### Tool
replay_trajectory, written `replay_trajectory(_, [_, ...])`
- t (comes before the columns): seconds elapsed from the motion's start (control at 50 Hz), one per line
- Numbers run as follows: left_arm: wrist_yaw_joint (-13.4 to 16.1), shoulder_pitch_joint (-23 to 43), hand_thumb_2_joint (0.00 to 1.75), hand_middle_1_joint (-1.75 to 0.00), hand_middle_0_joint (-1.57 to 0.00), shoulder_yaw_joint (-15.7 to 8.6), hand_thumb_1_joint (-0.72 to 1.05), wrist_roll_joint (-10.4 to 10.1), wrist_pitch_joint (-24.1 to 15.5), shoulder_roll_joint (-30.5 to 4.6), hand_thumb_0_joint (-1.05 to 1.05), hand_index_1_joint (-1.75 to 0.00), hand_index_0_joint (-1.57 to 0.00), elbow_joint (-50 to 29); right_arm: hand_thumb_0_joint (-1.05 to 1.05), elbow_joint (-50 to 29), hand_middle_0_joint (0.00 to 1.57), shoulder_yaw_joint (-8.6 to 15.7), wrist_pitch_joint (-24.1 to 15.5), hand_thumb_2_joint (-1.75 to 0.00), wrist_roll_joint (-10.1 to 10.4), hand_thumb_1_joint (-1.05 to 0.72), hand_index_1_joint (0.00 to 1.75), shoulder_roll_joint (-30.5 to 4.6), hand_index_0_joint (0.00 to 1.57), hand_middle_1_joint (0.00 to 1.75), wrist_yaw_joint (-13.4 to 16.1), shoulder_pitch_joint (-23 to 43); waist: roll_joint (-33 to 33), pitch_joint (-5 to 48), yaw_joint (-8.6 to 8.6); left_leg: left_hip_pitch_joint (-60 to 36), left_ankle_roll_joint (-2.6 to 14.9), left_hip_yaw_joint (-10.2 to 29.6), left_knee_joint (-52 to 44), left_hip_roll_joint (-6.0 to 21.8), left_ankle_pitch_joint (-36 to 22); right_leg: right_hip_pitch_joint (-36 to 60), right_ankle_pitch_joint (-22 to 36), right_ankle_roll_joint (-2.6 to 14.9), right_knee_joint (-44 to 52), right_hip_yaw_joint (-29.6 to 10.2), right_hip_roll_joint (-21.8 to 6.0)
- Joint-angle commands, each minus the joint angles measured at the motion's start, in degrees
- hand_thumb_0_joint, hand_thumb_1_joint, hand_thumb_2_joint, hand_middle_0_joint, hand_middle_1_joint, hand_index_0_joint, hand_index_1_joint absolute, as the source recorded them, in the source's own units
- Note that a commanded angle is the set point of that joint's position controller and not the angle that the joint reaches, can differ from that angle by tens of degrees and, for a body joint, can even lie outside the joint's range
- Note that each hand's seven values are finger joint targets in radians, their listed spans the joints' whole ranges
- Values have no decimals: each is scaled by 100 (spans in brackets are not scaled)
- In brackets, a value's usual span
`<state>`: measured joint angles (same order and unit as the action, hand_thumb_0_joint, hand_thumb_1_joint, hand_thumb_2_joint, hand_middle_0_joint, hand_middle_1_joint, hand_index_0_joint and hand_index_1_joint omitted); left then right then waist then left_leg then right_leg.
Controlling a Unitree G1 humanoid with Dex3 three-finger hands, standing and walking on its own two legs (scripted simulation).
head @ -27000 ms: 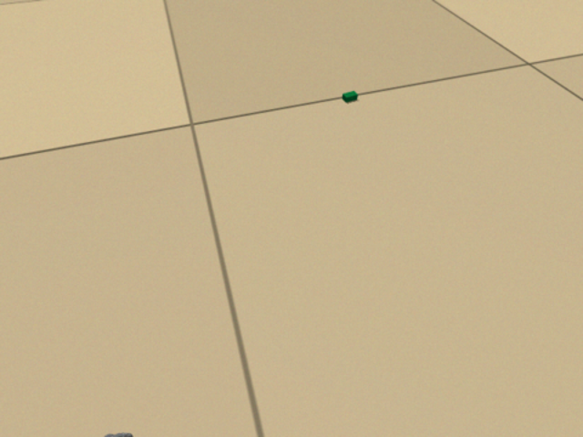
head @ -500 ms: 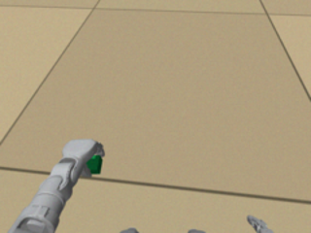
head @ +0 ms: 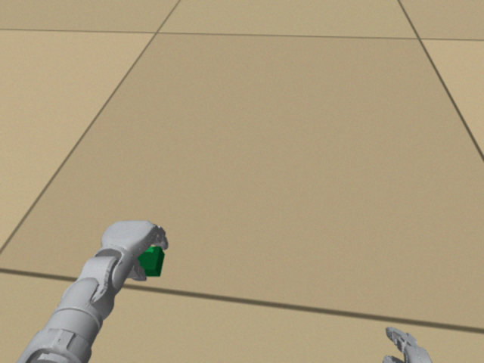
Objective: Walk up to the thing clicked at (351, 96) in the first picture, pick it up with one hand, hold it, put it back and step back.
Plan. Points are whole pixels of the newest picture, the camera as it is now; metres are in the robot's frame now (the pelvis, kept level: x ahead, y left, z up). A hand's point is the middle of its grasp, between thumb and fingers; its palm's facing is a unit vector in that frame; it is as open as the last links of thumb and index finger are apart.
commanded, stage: hold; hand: left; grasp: from above
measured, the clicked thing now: (140, 261) +0.32 +0.23 -0.08
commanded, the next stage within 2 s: crouch in 1.24 s
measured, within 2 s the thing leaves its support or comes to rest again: neither
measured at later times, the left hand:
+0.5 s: hand (136, 273) +0.27 +0.21 -0.02, palm faces -0.44 -0.03 -0.90, open 7.7 cm
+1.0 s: hand (133, 269) +0.28 +0.21 -0.02, palm faces -0.45 -0.03 -0.89, open 7.7 cm
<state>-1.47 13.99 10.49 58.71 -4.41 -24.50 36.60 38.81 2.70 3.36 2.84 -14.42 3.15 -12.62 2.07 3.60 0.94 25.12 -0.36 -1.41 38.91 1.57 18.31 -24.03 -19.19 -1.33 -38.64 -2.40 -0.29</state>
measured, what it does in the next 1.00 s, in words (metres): stands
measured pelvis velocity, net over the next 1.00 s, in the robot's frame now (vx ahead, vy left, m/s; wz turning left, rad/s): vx -0.01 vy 0.00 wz -0.01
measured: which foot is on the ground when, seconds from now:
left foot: down 0.00-1.00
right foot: down 0.00-1.00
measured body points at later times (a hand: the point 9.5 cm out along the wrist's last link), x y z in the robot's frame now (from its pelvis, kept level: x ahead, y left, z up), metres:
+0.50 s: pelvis -0.02 +0.00 +0.01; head -0.02 -0.03 +0.46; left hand +0.29 +0.21 +0.03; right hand +0.12 -0.26 -0.10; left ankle +0.02 +0.12 -0.72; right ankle +0.01 -0.14 -0.72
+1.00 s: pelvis -0.01 +0.00 +0.01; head -0.01 -0.02 +0.46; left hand +0.29 +0.21 +0.03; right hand +0.14 -0.25 -0.10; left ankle +0.02 +0.12 -0.72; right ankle +0.01 -0.14 -0.72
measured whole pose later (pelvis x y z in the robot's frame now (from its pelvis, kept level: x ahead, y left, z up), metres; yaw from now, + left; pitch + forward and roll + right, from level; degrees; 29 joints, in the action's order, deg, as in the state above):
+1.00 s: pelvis -0.01 +0.00 +0.01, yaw +0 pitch +0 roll +0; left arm -4.4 11.8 11.5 56.6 -4.6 -24.8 32.1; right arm 38.1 0.9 3.6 3.7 -14.0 4.7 -9.8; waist 2.6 -0.1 -0.1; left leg 17.3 -0.4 -2.0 30.4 1.3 13.4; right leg -17.0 -14.8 -1.2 -31.3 -2.9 -0.5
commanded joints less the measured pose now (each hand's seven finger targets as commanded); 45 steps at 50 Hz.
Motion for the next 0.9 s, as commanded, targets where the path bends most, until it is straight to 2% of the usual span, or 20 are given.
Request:
replay_trajectory(0.0, [155,1761,37,-33,-111,-559,78,-78,54,-1210,0,-30,-114,-1131,0,-760,20,247,-222,-90,44,-90,30,-824,20,30,60,321,20,1363,-15,-1042,85,-9,-605,-194,-1515,324,1348,165,637,182,265])
replay_trajectory(0.08, [59,1775,35,-34,-110,-506,78,-170,37,-1165,0,-31,-114,-1247,0,-845,20,194,-234,-90,56,-90,30,-789,20,30,82,448,-55,1228,-28,-1006,114,-54,-682,-248,-1176,337,1097,142,805,126,230])
replay_trajectory(0.12, [38,1681,32,-34,-109,-551,78,-196,30,-1149,0,-30,-113,-1245,0,-865,20,173,-241,-90,51,-90,30,-768,20,30,86,473,-108,1165,-35,-995,124,-50,-713,-250,-1043,350,964,132,870,115,222])
replay_trajectory(0.14, [53,1630,32,-35,-109,-640,78,-221,24,-1233,0,-31,-113,-1239,0,-880,20,180,-247,-90,58,-90,30,-784,20,30,94,529,-152,1127,-93,-992,115,-58,-760,-252,-982,369,873,140,904,127,231])
replay_trajectory(0.18, [38,1766,32,-34,-109,-552,78,-219,12,-1164,0,-30,-113,-1347,0,-898,20,155,-259,-90,56,-90,30,-762,20,30,102,532,-142,1152,-23,-1042,130,-60,-769,-251,-904,381,827,125,930,100,217])
replay_trajectory(0.2, [49,1743,29,-37,-109,-628,80,-212,12,-1246,0,-31,-114,-1359,0,-889,20,153,-266,-90,55,-90,30,-763,20,30,108,563,-136,1153,-54,-1044,125,-58,-799,-255,-893,376,802,127,944,106,219])
replay_trajectory(0.22, [48,1703,30,-35,-109,-580,79,-180,10,-1218,0,-31,-113,-1335,0,-885,20,139,-271,-90,58,-90,30,-754,20,30,113,565,-87,1141,-47,-1075,126,-67,-836,-243,-883,395,787,141,950,100,214])
replay_trajectory(0.26, [69,1625,32,-36,-110,-640,79,-164,2,-1259,0,-32,-114,-1295,0,-910,20,141,-273,-90,69,-90,30,-763,20,30,128,613,-131,1112,-74,-1093,129,-62,-872,-243,-865,388,764,143,975,104,221])
replay_trajectory(0.32, [91,1807,33,-39,-110,-588,81,-200,-15,-1187,0,-34,-115,-1448,0,-886,20,123,-288,-90,60,-90,30,-751,20,30,133,642,-92,1098,-28,-1134,126,-74,-909,-252,-732,362,627,136,1040,93,220])
replay_trajectory(0.36, [95,1827,31,-38,-110,-611,82,-212,-12,-1243,0,-33,-115,-1479,0,-891,20,118,-305,-90,75,-90,30,-757,20,30,138,678,-60,1031,-85,-1126,109,-71,-991,-246,-619,398,480,156,1089,99,228])
replay_trajectory(0.46, [42,1603,32,-38,-112,-561,82,-206,28,-1183,0,-33,-116,-1445,0,-907,20,97,-317,-90,84,-90,30,-732,20,30,149,767,-51,972,-97,-1233,111,-65,-1098,-224,-635,446,496,161,1150,106,225])
replay_trajectory(0.5, [21,1702,31,-38,-111,-549,81,-226,34,-1185,0,-33,-115,-1533,0,-902,20,82,-320,-90,84,-90,30,-722,20,30,159,773,-135,1041,-74,-1251,131,-81,-1081,-238,-706,525,578,133,1186,90,216])
replay_trajectory(0.6, [-36,1576,32,-37,-111,-617,80,-281,34,-1248,0,-33,-115,-1547,0,-918,20,62,-313,-90,98,-91,30,-708,20,30,175,838,-121,897,-142,-1279,133,-99,-1187,-250,-614,593,465,138,1305,80,205])
replay_trajectory(0.66, [-58,1632,31,-37,-110,-498,79,-283,30,-1154,0,-32,-115,-1657,0,-923,20,46,-314,-90,98,-91,30,-695,20,30,176,863,-88,918,-93,-1371,128,-80,-1242,-235,-678,609,541,151,1310,86,214])
replay_trajectory(0.68, [-68,1596,32,-38,-111,-560,81,-273,39,-1209,0,-33,-115,-1538,0,-909,20,43,-310,-90,99,-91,30,-686,20,30,183,864,-119,889,-116,-1360,130,-89,-1233,-240,-729,630,581,141,1320,88,209])
replay_trajectory(0.7, [-75,1616,33,-38,-109,-475,78,-294,24,-1135,0,-34,-114,-1592,0,-916,20,42,-303,-90,97,-91,30,-702,20,30,182,849,-111,893,-90,-1389,120,-71,-1257,-225,-757,625,606,155,1308,94,226])
replay_trajectory(0.76, [-75,1562,33,-39,-107,-656,76,-257,-7,-1306,0,-34,-112,-1624,0,-924,20,50,-287,-90,106,-91,30,-685,20,30,188,872,-67,940,-166,-1411,116,-86,-1275,-250,-772,721,592,158,1346,101,215])
replay_trajectory(0.8, [-71,1799,35,-39,-110,-601,79,-266,-15,-1278,0,-35,-114,-1705,0,-906,20,27,-281,-90,95,-91,30,-682,20,30,190,865,29,969,-102,-1481,111,-80,-1291,-234,-839,684,686,162,1327,98,226])
replay_trajectory(0.84, [-63,1695,34,-38,-110,-511,79,-279,-21,-1170,0,-33,-115,-1567,0,-917,20,26,-279,-90,108,-91,30,-682,20,30,193,883,-73,864,-97,-1487,110,-59,-1320,-220,-816,691,647,164,1360,112,232])
replay_trajectory(0.88, [-30,1521,34,-39,-109,-616,78,-273,-27,-1207,0,-35,-113,-1585,0,-893,20,50,-258,-90,97,-91,30,-691,20,30,197,829,-86,973,-130,-1521,115,-85,-1288,-243,-947,735,784,154,1362,100,221])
